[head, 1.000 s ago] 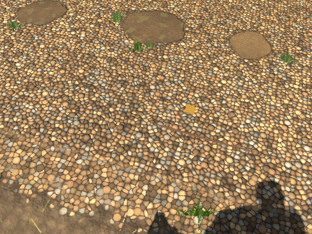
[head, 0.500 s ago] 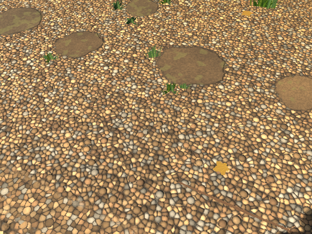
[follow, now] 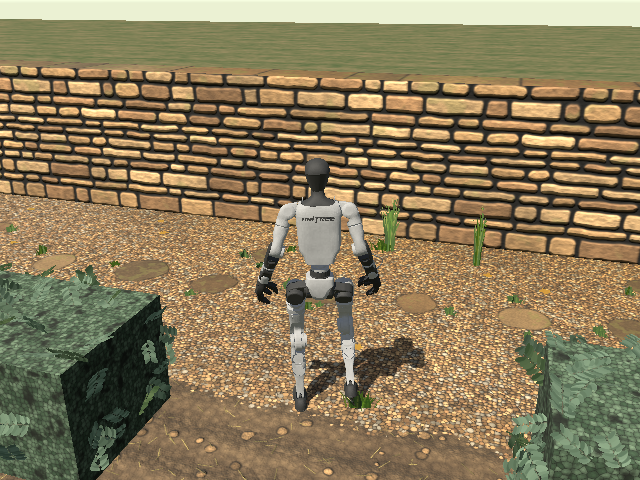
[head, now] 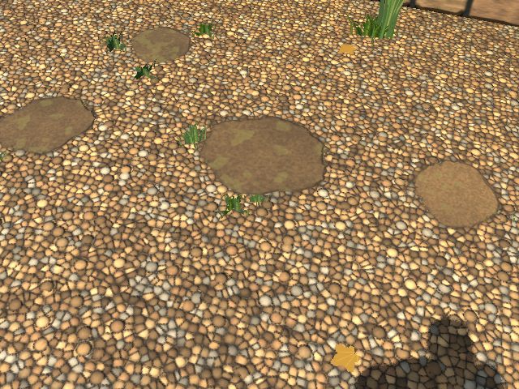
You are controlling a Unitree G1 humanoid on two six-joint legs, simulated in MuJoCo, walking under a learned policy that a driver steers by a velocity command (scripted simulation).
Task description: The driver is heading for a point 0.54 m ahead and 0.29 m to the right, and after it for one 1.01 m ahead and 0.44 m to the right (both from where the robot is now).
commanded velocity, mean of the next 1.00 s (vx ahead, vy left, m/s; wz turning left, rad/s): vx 0.44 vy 0.00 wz -0.56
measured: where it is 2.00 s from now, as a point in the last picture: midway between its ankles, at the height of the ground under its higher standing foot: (328, 361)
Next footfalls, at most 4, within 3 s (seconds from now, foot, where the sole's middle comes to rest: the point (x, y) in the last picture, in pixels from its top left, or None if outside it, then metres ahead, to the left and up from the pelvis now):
0.32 right None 0.32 -0.17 -0.78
0.82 left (288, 325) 0.66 -0.08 -0.78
1.28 right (377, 381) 0.51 -0.30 -0.78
1.62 left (302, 322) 0.67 -0.12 -0.78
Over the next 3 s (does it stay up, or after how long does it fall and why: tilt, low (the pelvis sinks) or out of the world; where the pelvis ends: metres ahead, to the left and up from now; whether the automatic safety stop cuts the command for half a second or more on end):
stays up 0.66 -0.35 0.00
